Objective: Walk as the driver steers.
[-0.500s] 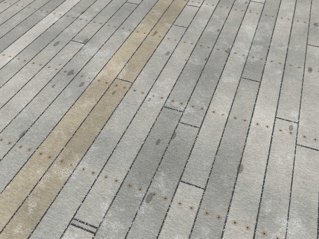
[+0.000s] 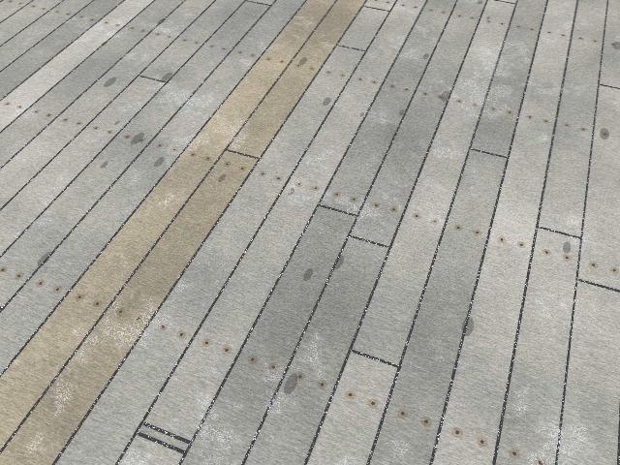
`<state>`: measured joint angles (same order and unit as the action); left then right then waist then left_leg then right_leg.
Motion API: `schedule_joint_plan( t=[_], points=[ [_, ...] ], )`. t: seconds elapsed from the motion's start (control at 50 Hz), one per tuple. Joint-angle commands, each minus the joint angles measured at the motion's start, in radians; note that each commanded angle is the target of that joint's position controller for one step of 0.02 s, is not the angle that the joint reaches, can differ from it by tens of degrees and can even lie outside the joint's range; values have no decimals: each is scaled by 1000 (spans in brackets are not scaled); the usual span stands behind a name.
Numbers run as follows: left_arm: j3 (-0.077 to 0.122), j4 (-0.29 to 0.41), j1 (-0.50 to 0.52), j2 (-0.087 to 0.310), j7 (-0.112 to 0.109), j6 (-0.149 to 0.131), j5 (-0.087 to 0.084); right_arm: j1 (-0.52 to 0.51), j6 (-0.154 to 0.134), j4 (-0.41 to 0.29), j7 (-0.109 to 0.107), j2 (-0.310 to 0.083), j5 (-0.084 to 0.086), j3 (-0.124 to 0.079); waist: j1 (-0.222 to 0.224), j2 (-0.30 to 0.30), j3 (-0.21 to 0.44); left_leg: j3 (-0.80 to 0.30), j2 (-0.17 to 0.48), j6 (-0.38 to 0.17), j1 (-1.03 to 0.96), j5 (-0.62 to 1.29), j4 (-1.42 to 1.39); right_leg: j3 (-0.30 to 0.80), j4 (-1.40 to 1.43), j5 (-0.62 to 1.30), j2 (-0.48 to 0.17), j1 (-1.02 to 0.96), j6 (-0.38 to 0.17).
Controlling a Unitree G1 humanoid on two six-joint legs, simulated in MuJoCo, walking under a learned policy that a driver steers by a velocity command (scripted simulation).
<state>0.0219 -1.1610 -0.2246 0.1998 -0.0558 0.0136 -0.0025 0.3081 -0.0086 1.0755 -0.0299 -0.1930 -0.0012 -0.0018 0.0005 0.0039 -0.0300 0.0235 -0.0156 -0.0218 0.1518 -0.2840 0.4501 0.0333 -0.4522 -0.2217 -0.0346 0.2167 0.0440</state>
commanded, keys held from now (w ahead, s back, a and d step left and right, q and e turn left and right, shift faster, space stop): w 0.32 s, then w+q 0.44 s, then no key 0.24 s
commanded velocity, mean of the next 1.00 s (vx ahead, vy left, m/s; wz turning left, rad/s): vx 0.35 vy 0.00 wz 0.22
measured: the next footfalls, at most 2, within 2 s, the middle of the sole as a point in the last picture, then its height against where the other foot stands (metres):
left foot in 0.76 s outside the picture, level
right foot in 1.22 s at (361, 408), level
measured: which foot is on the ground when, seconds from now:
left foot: down 0.00-0.28, up 0.30-0.74, down 0.76-1.00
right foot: down 0.00-0.78, up 0.80-1.00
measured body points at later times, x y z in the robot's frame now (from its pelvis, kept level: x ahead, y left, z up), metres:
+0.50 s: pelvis +0.14 -0.06 +0.00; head +0.15 -0.07 +0.45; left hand +0.05 +0.17 -0.14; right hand +0.25 -0.32 -0.13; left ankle +0.20 +0.11 -0.66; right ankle +0.06 -0.15 -0.74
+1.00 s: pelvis +0.40 +0.01 +0.00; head +0.44 +0.03 +0.45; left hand +0.46 +0.31 -0.12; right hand +0.55 -0.22 -0.12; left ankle +0.41 +0.08 -0.74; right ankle +0.49 -0.15 -0.66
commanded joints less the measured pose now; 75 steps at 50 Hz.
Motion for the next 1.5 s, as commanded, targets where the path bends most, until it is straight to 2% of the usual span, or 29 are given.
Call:
schedule_joint_plan(
  t=[0.02,0.06,0.1,0.14,0.2,0.26,0.28,0.3,0.32,0.36,0.42,0.5,0.64,0.7,0.74,0.76,0.78,0.8,0.82,0.86,0.96,1.1,1.18,1.22,1.24,1.26,1.28,1.36,1.5],
  points=[
    [11,5,-64,82,-5,-2,-4,92,0,-4,-8,-105,6,-22,-5,-30,-15,-51,35,-29,73,-137,-127,-57,5,-72,45,-14,-33],
    [13,30,-33,80,-4,-13,-7,108,1,-16,-14,-170,21,-45,-25,-111,-82,-200,132,-103,109,-490,-208,-113,-141,-269,84,120,-45],
    [11,67,12,66,14,-45,-10,138,-13,-23,-16,-224,28,-69,-46,-197,-146,-437,321,-205,127,-604,-325,-81,-367,-229,25,252,-71],
    [17,97,42,73,34,-72,-26,116,-34,-41,-12,-195,17,-69,-35,-162,-185,-490,379,-228,67,-489,-342,-22,-476,-301,-43,395,-102],
    [25,98,4,74,48,-105,-32,48,-44,-74,-3,-189,41,-71,11,-105,-127,-290,278,-146,71,-275,-275,-68,-206,-215,-33,223,-125],
    [51,-6,-255,79,52,-101,-23,18,-39,-91,6,-177,39,-64,112,-38,-47,-118,143,-101,293,-141,-35,-131,-34,-17,62,-217,-96],
    [72,-13,-378,155,42,-101,-20,-13,-47,-112,15,-107,23,-42,158,172,-3,7,50,-35,405,-80,328,178,120,-156,-145,-321,-160],
    [84,-14,-473,258,55,-114,-14,-8,-67,-154,12,-43,30,-31,153,351,52,-10,-58,-19,604,-274,614,651,303,-331,-353,-411,-315],
    [61,4,-374,201,57,-131,0,-28,-84,-162,13,-90,56,-41,100,203,-18,-113,19,-47,696,-247,794,718,320,-475,-397,-335,-341],
    [35,67,-199,125,63,-145,-5,-41,-101,-155,23,-121,58,-51,40,81,-91,-135,97,-88,728,-31,809,439,316,-333,-310,-251,-250],
    [14,69,-206,58,62,-134,7,-37,-85,-134,35,-126,39,-71,25,84,-70,-115,122,-80,621,124,685,112,313,70,-183,-218,-150],
    [22,72,-237,115,38,-132,25,-151,-62,-189,45,-71,37,-60,30,49,-95,-112,97,-38,652,233,533,-24,337,274,-184,-183,-175],
    [31,90,-285,151,18,-116,4,-390,-67,-313,86,-48,29,-36,68,40,-137,40,68,-67,565,323,202,-193,319,465,-215,-253,-155],
    [44,119,-247,194,7,-97,4,-338,-70,-334,104,-96,31,-61,-7,102,-43,118,-14,-125,416,207,195,-241,118,1000,-237,-349,-134],
    [52,156,-193,225,3,-80,7,-90,-63,-280,105,-189,35,-110,-144,136,110,121,-80,-181,89,185,157,-248,-228,1138,-224,-290,-113],
    [50,184,-170,229,7,-87,7,54,-51,-252,86,-255,34,-143,-218,78,184,-38,-13,-224,-197,161,101,-240,-501,883,-180,-68,-79],
    [1,243,-271,65,31,-118,16,79,-50,-266,70,-354,11,-157,-104,-227,328,-667,325,-454,-564,152,21,-177,-984,-86,54,383,-6],
    [10,239,-233,112,53,-167,-16,79,-52,-259,60,-280,-5,-131,-121,-138,446,-861,391,-462,-589,237,-128,74,-1112,-337,81,465,-36],
    [31,266,-142,172,58,-178,-52,26,-61,-256,58,-214,-9,-113,-113,-94,301,-644,349,-386,-457,414,-119,87,-1082,-276,19,507,-60],
    [48,269,-84,182,31,-162,-23,-142,-76,-286,69,-150,10,-88,-21,81,118,-356,262,-295,-114,656,-141,36,-920,-184,-63,420,-53],
    [56,287,-114,127,8,-99,6,-142,-93,-252,57,-168,-6,-83,47,-29,76,-136,160,-262,144,900,-179,-1,-652,-70,-67,269,-12],
    [46,339,72,127,17,-81,-1,-100,-55,-208,28,-190,-4,-76,-21,-86,132,-109,161,-198,33,728,-157,-4,-224,203,-36,213,-2],
    [54,339,81,149,30,-87,9,-116,-44,-183,23,-168,3,-62,2,-92,100,-170,181,-170,4,578,-73,-4,-57,159,-12,140,-40],
    [68,319,20,209,27,-97,27,-61,-49,-174,20,-135,-5,-49,7,-13,140,-155,95,-85,47,387,26,77,51,595,-93,-64,-91],
    [72,318,41,245,22,-90,30,80,-56,-145,21,-108,-17,-46,-83,107,185,-118,23,-40,166,118,64,157,-25,788,-191,-218,-186],
    [54,310,37,153,24,-80,25,77,-52,-130,16,-98,-12,-39,-52,161,219,-94,12,-7,177,-47,105,193,-26,726,-233,-226,-257],
    [42,308,49,114,30,-74,17,24,-40,-141,14,-124,-6,-43,-39,149,208,-90,21,3,175,-73,97,208,-3,599,-228,-192,-259],
    [51,313,122,149,47,-68,7,-32,20,-122,2,-162,-2,-54,-31,54,95,-105,33,-24,117,47,-17,78,-6,329,-94,-39,-142],
    [56,260,108,133,34,-60,0,-32,10,-77,2,-136,0,-52,-12,3,101,-107,44,-17,92,179,-13,31,-56,414,-54,-101,-144]
  ],
)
